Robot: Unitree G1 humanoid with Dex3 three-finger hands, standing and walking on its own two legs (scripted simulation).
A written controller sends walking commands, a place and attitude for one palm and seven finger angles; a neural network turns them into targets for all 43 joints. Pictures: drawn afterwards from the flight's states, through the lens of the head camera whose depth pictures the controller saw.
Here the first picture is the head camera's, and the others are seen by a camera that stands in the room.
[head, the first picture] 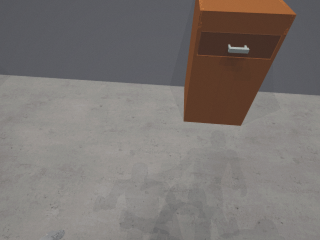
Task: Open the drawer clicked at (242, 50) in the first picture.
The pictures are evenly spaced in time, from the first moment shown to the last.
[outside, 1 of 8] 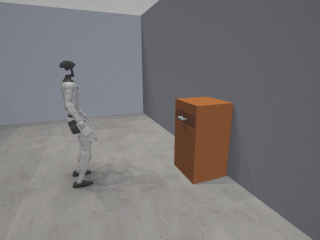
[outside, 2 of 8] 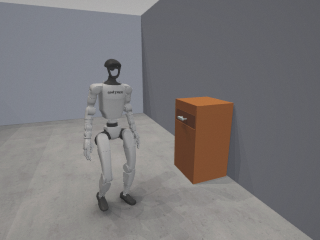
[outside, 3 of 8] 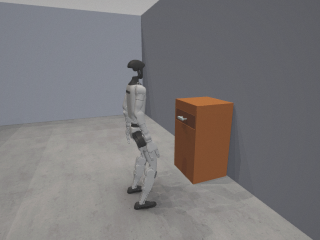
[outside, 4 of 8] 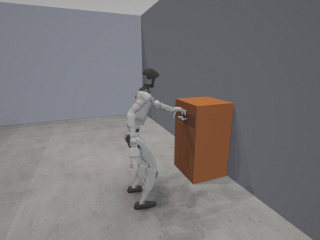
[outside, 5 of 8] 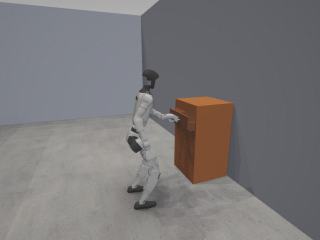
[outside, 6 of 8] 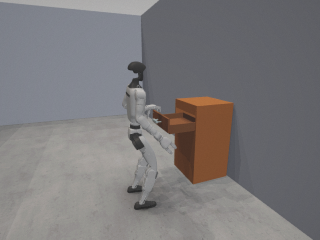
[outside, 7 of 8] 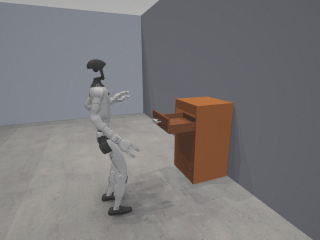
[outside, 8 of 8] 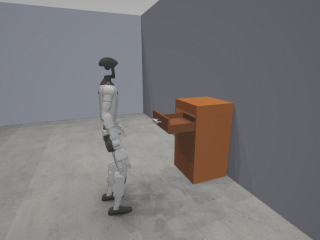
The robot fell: no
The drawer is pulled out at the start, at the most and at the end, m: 0.00 0.30 0.30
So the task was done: yes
